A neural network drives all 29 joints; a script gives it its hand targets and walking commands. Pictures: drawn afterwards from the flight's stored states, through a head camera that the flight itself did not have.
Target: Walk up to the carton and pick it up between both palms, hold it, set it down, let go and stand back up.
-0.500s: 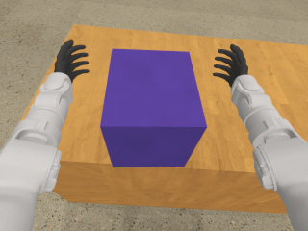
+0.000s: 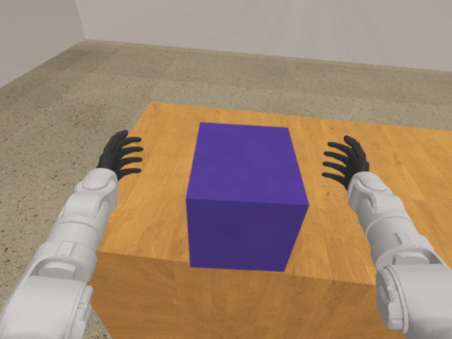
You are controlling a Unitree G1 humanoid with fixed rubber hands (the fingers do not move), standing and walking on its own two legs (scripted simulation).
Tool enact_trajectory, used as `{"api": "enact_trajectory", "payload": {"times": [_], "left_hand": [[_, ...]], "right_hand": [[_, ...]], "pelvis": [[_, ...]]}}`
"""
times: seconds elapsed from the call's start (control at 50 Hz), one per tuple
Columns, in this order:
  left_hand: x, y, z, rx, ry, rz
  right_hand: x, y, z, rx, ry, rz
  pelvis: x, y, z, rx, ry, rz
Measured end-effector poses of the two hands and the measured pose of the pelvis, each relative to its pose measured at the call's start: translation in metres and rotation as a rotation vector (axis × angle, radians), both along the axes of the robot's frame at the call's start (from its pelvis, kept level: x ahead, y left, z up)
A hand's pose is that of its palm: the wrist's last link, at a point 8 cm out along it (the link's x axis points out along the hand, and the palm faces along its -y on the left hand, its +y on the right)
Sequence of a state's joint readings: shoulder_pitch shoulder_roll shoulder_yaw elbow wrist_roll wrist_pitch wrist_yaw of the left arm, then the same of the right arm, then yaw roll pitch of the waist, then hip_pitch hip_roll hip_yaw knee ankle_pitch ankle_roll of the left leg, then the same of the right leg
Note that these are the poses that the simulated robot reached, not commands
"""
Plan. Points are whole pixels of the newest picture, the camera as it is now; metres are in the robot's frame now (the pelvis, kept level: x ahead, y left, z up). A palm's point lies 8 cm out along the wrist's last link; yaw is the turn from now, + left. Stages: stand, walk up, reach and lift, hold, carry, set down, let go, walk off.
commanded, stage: set down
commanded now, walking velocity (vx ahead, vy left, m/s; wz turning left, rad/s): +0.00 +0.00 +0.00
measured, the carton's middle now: (240, 194) +0.46 -0.05 +0.01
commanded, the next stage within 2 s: none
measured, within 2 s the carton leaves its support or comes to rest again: neither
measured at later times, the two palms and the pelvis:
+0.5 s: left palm (125, 214) +0.36 +0.18 +0.07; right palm (352, 219) +0.33 -0.25 +0.07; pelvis +0.00 -0.03 +0.00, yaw -1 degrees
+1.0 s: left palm (125, 271) +0.28 +0.18 +0.00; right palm (365, 281) +0.24 -0.26 +0.01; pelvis +0.03 -0.01 +0.00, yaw -4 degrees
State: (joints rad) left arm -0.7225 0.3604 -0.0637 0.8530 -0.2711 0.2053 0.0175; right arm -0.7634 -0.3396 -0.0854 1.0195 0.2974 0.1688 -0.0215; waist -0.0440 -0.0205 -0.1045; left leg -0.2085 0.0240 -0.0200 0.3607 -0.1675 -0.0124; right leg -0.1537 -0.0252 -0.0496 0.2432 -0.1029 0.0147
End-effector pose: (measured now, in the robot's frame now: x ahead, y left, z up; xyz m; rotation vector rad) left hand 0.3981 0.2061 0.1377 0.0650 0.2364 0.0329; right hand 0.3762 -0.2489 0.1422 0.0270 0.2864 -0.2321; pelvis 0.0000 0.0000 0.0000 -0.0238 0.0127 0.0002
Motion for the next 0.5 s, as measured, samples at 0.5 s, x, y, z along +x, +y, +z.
{"api": "enact_trajectory", "payload": {"times": [0.5], "left_hand": [[-0.042,-0.022,-0.072,-0.022,-0.013,0.001]], "right_hand": [[-0.045,-0.001,-0.071,-0.02,-0.084,0.031]], "pelvis": [[0.002,-0.033,0.001,0.018,0.045,-0.025]]}}
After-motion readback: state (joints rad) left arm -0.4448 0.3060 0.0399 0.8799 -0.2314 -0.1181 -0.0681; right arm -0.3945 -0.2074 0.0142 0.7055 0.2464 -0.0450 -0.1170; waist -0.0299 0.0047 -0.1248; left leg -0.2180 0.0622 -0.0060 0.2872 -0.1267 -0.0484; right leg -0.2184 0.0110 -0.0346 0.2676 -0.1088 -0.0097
